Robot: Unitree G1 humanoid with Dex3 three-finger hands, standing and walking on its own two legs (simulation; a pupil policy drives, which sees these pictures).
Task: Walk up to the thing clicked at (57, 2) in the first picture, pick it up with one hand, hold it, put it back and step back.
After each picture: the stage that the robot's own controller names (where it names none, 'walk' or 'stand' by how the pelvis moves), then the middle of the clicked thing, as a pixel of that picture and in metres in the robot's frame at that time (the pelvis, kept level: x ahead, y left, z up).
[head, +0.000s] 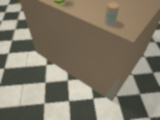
stand; out of the picture +1.04 +0.19 +0.05
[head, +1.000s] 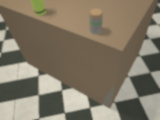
walk; out of the picture +0.91 +0.33 +0.06
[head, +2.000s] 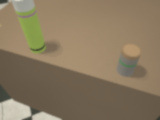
walk; (30, 25) +0.56 +0.23 +0.11
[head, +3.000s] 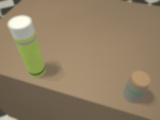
stand; (30, 50) +0.44 +0.22 +0.07
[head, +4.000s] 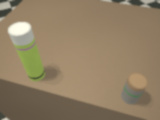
stand; (29, 55) +0.44 +0.23 +0.05
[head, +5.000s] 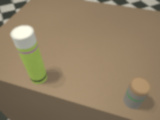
stand; (32, 58) +0.43 +0.22 +0.05
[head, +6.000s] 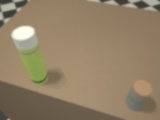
stand; (33, 59) +0.43 +0.21 +0.05
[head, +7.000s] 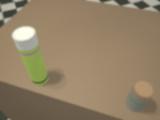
stand; (33, 59) +0.42 +0.21 +0.05
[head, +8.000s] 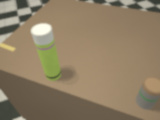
rise first; (48, 55) +0.45 +0.19 +0.05
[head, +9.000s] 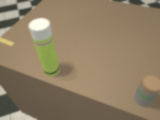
go down; (46, 50) +0.46 +0.19 +0.06
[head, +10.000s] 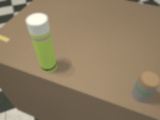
go down; (43, 46) +0.47 +0.19 +0.06
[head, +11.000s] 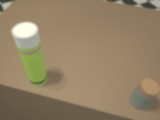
go down; (33, 58) +0.42 +0.17 +0.07
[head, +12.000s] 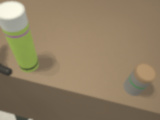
close in; (21, 43) +0.45 +0.18 +0.08
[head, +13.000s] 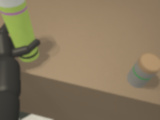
close; (19, 26) +0.48 +0.18 +0.12
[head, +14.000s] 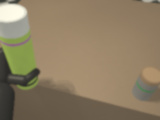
lift; (20, 54) +0.35 +0.18 +0.18
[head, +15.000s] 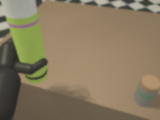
hold; (28, 42) +0.34 +0.16 +0.23
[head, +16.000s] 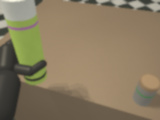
hold; (28, 44) +0.34 +0.17 +0.22
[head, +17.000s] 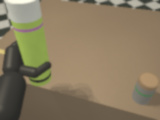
crouch; (33, 45) +0.35 +0.15 +0.21
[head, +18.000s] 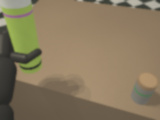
crouch; (23, 33) +0.38 +0.18 +0.22
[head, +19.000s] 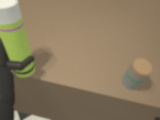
lower; (16, 42) +0.45 +0.19 +0.09
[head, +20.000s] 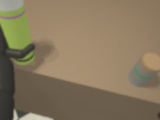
lower; (16, 29) +0.46 +0.19 +0.12
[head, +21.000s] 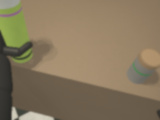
lower; (13, 27) +0.47 +0.19 +0.12
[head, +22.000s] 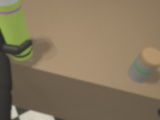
lower; (13, 25) +0.47 +0.19 +0.13
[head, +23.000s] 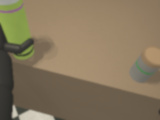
rest; (14, 23) +0.47 +0.19 +0.13
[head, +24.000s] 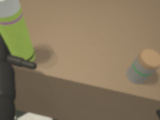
withdraw; (14, 31) +0.45 +0.18 +0.12
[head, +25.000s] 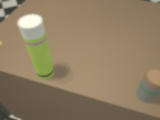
sink last; (39, 51) +0.43 +0.18 +0.09
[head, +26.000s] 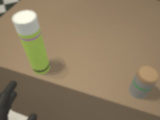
stand; (34, 46) +0.45 +0.20 +0.09
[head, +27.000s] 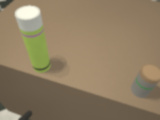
stand; (36, 44) +0.45 +0.19 +0.10
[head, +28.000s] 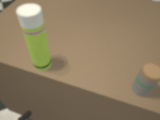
stand; (36, 41) +0.46 +0.19 +0.10
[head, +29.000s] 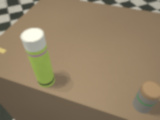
stand; (40, 61) +0.42 +0.18 +0.06
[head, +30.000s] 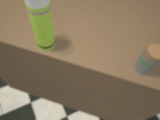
walk; (41, 21) +0.51 +0.16 +0.07
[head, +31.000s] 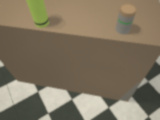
walk; (35, 0) +0.68 +0.24 +0.08
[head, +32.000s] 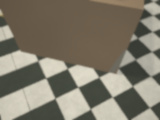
walk; out of the picture +1.00 +0.24 +0.08
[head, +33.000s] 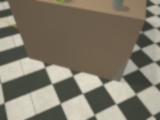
stand; out of the picture +1.04 +0.21 +0.06
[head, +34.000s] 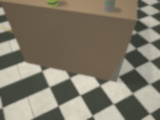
stand; out of the picture +1.05 +0.23 +0.05
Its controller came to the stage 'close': yes
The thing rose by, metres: 0.20
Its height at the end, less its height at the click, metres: +0.00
